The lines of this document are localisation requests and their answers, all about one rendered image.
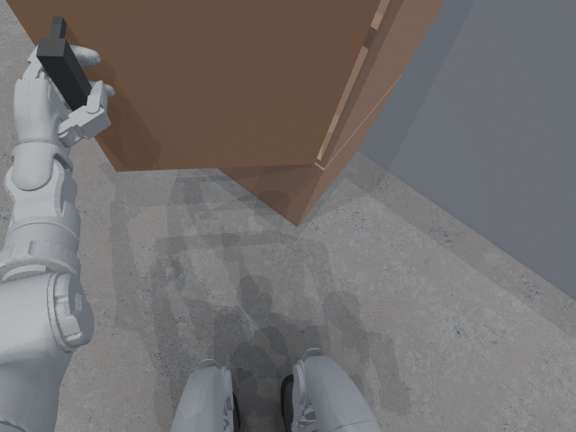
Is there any robot thigh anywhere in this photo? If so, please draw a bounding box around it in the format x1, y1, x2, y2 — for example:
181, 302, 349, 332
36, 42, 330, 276
293, 355, 383, 432
170, 366, 234, 432

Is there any cupboard door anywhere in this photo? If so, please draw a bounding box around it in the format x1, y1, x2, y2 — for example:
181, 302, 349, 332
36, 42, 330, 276
5, 0, 381, 172

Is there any robot right thigh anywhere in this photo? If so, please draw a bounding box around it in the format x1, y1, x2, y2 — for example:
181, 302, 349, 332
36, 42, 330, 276
293, 355, 383, 432

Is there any robot left forearm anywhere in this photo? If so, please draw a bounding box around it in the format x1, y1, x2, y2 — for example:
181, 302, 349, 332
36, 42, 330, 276
0, 142, 81, 284

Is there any robot left hand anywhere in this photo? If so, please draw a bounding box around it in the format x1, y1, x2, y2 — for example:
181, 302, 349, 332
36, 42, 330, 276
13, 45, 115, 156

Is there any left robot upper arm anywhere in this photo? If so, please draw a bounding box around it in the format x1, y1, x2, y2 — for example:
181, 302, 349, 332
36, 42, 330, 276
0, 272, 95, 432

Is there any robot left thigh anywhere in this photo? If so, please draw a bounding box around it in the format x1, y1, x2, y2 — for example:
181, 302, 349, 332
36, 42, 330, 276
170, 366, 234, 432

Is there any handle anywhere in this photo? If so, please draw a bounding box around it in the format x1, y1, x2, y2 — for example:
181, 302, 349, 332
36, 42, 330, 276
36, 16, 92, 111

